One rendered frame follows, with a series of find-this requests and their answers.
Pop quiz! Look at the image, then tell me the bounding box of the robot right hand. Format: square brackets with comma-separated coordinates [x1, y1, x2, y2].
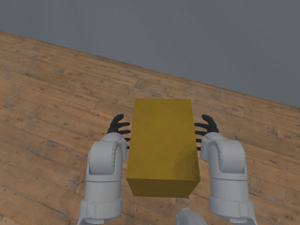
[194, 114, 219, 151]

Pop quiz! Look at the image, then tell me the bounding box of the carton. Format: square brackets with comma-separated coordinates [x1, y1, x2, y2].
[126, 98, 201, 198]

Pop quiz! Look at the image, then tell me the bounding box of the robot right thigh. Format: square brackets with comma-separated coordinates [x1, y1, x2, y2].
[174, 210, 208, 225]

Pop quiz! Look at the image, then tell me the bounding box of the robot left hand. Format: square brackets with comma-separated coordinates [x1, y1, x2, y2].
[107, 113, 131, 149]

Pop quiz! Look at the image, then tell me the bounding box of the robot left forearm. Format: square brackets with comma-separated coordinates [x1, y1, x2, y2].
[77, 132, 128, 225]

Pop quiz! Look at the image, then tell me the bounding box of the robot right forearm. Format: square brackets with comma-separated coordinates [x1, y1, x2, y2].
[200, 132, 258, 225]

